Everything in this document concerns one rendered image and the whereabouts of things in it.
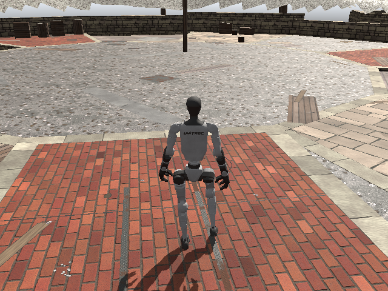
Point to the robot left upper arm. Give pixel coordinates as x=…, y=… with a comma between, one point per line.
x=175, y=128

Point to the robot right forearm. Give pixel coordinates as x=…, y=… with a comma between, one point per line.
x=222, y=164

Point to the humanoid robot torso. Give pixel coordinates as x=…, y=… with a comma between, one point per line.
x=193, y=147

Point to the robot right foot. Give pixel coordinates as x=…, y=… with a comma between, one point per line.
x=213, y=232

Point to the robot left hand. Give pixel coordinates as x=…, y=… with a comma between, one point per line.
x=166, y=173

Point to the robot right upper arm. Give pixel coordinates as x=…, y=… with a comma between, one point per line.
x=213, y=128

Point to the robot right hand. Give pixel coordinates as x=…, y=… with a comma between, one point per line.
x=225, y=181

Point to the robot left forearm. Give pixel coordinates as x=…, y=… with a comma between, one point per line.
x=165, y=161

